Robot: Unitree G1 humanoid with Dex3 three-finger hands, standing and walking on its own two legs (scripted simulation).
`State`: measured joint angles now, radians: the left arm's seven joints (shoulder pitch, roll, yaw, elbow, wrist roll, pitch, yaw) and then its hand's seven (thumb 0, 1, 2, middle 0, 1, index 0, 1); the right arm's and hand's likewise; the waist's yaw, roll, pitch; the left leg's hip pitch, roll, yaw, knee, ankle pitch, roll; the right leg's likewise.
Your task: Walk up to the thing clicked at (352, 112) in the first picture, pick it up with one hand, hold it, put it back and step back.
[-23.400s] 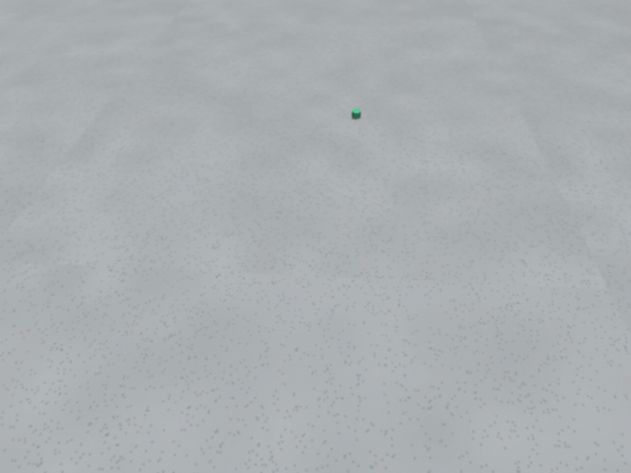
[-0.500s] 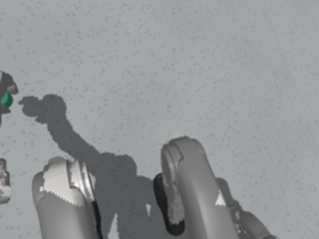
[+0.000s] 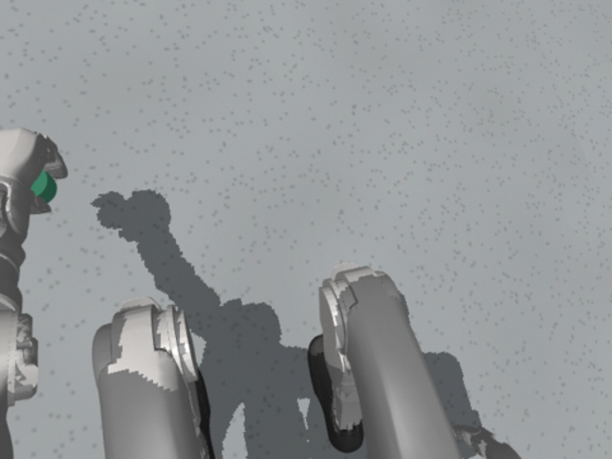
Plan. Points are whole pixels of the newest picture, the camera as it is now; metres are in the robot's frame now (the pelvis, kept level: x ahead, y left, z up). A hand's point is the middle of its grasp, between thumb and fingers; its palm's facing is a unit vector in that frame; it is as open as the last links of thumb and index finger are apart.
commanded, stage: lift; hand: left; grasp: from above
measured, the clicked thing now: (30, 185) +0.49 +0.32 -0.18
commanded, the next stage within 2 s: hold in 1.50 s
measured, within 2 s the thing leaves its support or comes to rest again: neither
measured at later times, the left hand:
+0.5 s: hand out of the picture +0.40 +0.32 +0.00, palm faces -0.42 -0.11 -0.90, open 6.5 cm
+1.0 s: hand out of the picture +0.33 +0.30 +0.22, palm faces -0.43 -0.14 -0.89, open 6.5 cm
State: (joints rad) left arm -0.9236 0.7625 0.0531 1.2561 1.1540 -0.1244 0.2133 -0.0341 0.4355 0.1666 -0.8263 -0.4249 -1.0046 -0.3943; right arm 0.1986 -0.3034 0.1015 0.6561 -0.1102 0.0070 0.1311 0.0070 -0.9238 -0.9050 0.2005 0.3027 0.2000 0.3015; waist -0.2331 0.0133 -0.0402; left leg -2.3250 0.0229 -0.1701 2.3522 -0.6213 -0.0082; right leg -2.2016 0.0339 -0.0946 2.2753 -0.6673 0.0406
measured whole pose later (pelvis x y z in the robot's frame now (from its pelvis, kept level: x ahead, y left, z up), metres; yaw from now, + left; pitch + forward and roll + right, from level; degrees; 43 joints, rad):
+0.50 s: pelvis +0.00 +0.00 +0.10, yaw +4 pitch +33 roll -7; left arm -0.63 0.62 -0.03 0.84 1.01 -0.07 0.07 -0.01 0.43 0.27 -0.72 -0.53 -0.93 -0.51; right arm 0.15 -0.26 0.00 0.64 -0.01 0.05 0.05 0.01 -0.92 -0.90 0.20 0.30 0.20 0.30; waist -0.10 0.05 -0.17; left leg -2.00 0.03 -0.09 2.02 -0.61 0.01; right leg -1.90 0.01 -0.05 1.98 -0.65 0.04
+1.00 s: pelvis +0.02 +0.01 +0.29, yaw +8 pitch +20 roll -3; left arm -0.35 0.48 -0.14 0.73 0.98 0.00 0.08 0.00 0.42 0.30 -0.71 -0.54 -0.92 -0.53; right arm 0.19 -0.24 -0.01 0.71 0.03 0.02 -0.05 0.01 -0.91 -0.90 0.20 0.30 0.20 0.30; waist -0.06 0.05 -0.16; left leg -1.22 0.04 -0.04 1.37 -0.50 0.00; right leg -1.15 0.01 -0.02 1.33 -0.52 0.03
